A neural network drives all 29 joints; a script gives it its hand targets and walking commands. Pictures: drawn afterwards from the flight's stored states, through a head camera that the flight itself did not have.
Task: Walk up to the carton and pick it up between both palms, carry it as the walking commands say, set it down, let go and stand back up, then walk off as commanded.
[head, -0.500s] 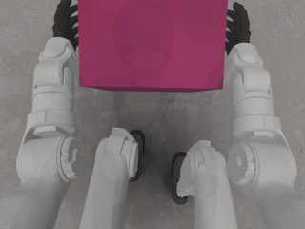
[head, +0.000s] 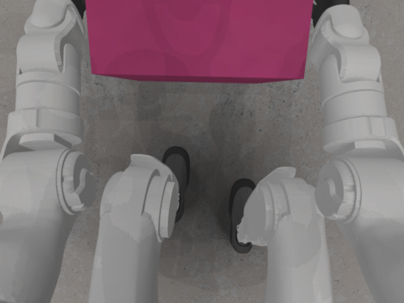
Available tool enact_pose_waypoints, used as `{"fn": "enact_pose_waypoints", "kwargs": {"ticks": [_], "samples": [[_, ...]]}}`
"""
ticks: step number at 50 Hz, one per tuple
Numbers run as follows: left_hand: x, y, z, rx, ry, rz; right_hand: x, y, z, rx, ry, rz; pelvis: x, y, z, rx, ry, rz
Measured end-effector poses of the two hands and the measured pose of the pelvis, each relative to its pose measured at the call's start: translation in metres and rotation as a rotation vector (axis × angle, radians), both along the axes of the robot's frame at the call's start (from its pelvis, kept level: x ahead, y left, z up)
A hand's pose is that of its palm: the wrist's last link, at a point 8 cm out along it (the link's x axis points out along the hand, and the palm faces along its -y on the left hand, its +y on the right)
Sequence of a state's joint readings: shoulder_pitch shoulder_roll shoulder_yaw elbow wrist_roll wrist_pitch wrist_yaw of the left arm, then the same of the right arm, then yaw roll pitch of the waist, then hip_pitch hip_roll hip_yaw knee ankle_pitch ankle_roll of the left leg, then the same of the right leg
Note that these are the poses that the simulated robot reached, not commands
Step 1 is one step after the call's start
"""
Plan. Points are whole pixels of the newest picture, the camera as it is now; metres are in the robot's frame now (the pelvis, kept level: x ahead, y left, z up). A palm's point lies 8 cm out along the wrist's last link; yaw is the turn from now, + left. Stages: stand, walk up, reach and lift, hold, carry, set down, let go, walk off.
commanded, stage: set down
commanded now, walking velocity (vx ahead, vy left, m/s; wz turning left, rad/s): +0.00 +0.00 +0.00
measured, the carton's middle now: (199, 15) +0.55 +0.09 -0.23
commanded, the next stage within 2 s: none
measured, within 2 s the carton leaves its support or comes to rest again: rests again in 0.12 s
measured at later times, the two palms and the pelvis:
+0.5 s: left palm (77, 5) +0.52 +0.27 -0.17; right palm (319, 15) +0.56 -0.09 -0.17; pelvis -0.01 +0.00 -0.02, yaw +1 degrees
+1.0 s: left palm (79, 3) +0.52 +0.27 -0.17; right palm (320, 17) +0.56 -0.09 -0.18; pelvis +0.00 +0.00 -0.03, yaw +0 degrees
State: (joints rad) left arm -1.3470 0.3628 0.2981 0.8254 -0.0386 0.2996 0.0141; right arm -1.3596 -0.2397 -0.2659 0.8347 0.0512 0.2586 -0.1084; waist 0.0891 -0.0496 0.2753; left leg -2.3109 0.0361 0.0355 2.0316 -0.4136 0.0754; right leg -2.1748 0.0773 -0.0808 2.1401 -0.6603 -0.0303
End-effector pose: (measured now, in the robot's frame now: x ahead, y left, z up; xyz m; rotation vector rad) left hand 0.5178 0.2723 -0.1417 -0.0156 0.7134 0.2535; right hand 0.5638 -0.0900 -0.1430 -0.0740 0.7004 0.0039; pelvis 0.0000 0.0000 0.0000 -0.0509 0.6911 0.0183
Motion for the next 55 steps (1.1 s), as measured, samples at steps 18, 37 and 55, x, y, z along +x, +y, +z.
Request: {"fn": "enact_pose_waypoints", "kwargs": {"ticks": [18, 37, 55], "samples": [[0.002, 0.000, -0.029, -0.013, -0.007, 0.001, 0.000, -0.001, -0.029, 0.010, -0.004, -0.010, -0.012, -0.002, -0.022, 0.019, -0.168, 0.002], [0.006, -0.002, -0.031, -0.003, 0.020, -0.021, 0.000, -0.003, -0.032, 0.014, 0.019, -0.021, -0.005, -0.002, -0.029, 0.023, -0.081, -0.013], [0.006, -0.002, -0.032, -0.009, 0.020, -0.019, 0.000, -0.005, -0.035, 0.042, 0.006, -0.009, -0.002, -0.002, -0.032, 0.025, -0.040, -0.027]]}}
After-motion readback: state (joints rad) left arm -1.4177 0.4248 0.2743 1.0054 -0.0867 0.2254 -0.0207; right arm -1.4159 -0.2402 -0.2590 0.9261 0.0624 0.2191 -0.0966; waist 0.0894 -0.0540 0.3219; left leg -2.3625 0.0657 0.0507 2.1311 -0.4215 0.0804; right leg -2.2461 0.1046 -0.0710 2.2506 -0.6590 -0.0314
